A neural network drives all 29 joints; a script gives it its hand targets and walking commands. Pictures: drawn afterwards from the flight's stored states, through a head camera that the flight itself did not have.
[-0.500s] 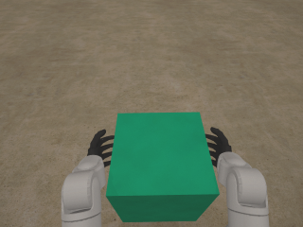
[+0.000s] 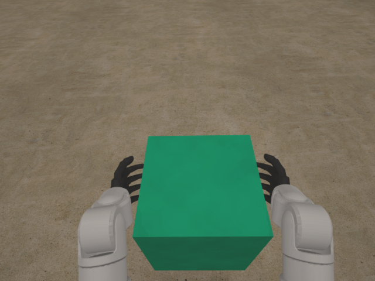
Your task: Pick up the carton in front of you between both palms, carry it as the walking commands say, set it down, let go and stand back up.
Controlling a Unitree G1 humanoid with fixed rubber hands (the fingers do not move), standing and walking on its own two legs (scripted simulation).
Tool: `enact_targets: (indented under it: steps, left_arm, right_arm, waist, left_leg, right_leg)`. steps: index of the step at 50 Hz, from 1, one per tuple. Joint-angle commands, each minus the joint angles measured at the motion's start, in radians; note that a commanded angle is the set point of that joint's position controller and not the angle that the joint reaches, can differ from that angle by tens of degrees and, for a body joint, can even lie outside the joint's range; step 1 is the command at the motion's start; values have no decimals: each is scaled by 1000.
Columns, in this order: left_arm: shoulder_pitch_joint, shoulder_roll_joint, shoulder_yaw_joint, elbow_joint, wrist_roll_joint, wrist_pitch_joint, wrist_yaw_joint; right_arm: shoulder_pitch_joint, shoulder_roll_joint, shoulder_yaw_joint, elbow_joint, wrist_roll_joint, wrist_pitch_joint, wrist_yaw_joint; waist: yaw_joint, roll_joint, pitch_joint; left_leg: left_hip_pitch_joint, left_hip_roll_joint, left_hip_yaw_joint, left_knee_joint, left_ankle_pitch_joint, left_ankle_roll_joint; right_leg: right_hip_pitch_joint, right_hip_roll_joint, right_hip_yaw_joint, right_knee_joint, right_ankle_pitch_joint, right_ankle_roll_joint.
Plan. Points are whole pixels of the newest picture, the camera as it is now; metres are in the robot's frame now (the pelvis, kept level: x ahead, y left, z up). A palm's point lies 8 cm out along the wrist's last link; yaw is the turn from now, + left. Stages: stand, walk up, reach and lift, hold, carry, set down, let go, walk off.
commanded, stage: carry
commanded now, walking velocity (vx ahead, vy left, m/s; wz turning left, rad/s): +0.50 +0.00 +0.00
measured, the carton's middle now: (199, 207) +0.28 +0.00 +0.02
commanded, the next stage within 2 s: none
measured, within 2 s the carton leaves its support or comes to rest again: neither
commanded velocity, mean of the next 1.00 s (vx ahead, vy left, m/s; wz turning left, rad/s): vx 0.36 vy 0.00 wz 0.00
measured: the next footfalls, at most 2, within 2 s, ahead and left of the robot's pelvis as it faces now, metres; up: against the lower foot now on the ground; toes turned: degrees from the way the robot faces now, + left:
left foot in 0.08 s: +0.24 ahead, +0.11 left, +0.00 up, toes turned +10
right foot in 0.56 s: +0.55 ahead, -0.11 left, +0.00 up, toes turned -12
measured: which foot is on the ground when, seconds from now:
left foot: up 0.00-0.06, down 0.08-0.60, up 0.62-0.98, down 1.00-1.00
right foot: down 0.00-0.10, up 0.12-0.54, down 0.56-1.00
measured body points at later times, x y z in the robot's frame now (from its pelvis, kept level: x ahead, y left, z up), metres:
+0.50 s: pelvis +0.33 +0.01 +0.00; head +0.33 +0.02 +0.45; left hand +0.61 +0.16 +0.08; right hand +0.60 -0.15 +0.08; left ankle +0.20 +0.11 -0.74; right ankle +0.47 -0.12 -0.72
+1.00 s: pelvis +0.65 +0.00 -0.01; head +0.65 -0.01 +0.44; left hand +0.94 +0.14 +0.07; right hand +0.93 -0.16 +0.07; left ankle +0.78 +0.09 -0.74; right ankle +0.52 -0.10 -0.74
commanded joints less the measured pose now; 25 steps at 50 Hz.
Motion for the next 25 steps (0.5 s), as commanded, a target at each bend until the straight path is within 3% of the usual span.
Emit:
enact_targets:
  steps: [1, 3, 4, 5, 6, 7, 9, 10, 11, 14, 19, 25]
  left_arm:
    - [-407, -863, -684, -6, -392, 16, -264]
    - [-427, -868, -691, 3, -393, 15, -264]
    - [-436, -866, -695, 4, -393, 14, -264]
    - [-459, -879, -709, -5, -402, 17, -264]
    - [-474, -883, -718, -11, -405, 13, -267]
    - [-482, -915, -731, -2, -405, 1, -268]
    - [-500, -977, -743, -11, -420, -27, -271]
    - [-496, -1000, -749, -12, -425, -39, -269]
    - [-485, -1013, -752, -15, -425, -49, -266]
    - [-426, -1025, -761, -19, -406, -75, -252]
    - [-383, -974, -766, -65, -393, -78, -237]
    - [-407, -861, -742, -106, -412, -16, -237]
  right_arm:
    - [-446, 884, 715, 4, 410, 3, 253]
    - [-433, 891, 704, 33, 410, 0, 260]
    - [-427, 891, 693, 48, 409, -3, 264]
    - [-419, 884, 682, 75, 399, -11, 269]
    - [-416, 909, 680, 96, 403, -25, 270]
    - [-428, 937, 689, 73, 418, -35, 273]
    - [-463, 1001, 711, 46, 433, -59, 276]
    - [-481, 1018, 719, 25, 438, -69, 278]
    - [-487, 1025, 727, 9, 444, -77, 278]
    - [-445, 1015, 735, -16, 451, -90, 285]
    - [-400, 949, 740, -52, 448, -88, 288]
    - [-387, 843, 707, -73, 420, -38, 261]
  waist:
    - [14, -166, -100]
    - [-13, -134, -175]
    - [-32, -72, -249]
    - [-35, 151, -345]
    - [-33, 334, -362]
    - [-31, 255, -336]
    - [-24, 68, -310]
    - [-17, 49, -297]
    - [-14, 66, -301]
    - [-16, 113, -282]
    - [-22, 121, -194]
    - [-25, 147, -106]
  left_leg:
    - [65, -37, 56, -84, 32, 25]
    - [341, -105, 135, -143, -17, 32]
    - [566, -54, 68, -127, -81, 36]
    - [785, 218, -375, -198, -181, 147]
    - [907, 338, -674, -328, -96, 244]
    - [888, 339, -601, -304, 7, 248]
    - [749, 283, -410, -287, 114, 184]
    - [676, 263, -342, -317, 72, 153]
    - [642, 247, -287, -339, 31, 137]
    - [628, 214, -190, -390, -13, 142]
    - [677, 171, -90, -390, 132, 138]
    - [722, 153, -15, -328, 312, 96]
  right_leg:
    - [104, -205, 53, 33, 595, -82]
    - [28, -161, -28, 265, 712, -42]
    - [-113, -130, -37, 453, 582, -14]
    - [-377, -47, -12, 764, 317, 35]
    - [-635, 69, 67, 967, -142, 46]
    - [-705, 5, 172, 1083, -165, 13]
    - [-695, -80, 208, 1027, -73, -19]
    - [-657, -102, 208, 944, -25, -18]
    - [-622, -100, 190, 886, 10, -12]
    - [-619, -88, 135, 718, 63, 8]
    - [-648, -65, 58, 444, 197, 24]
    - [-561, -28, 2, 262, 280, -15]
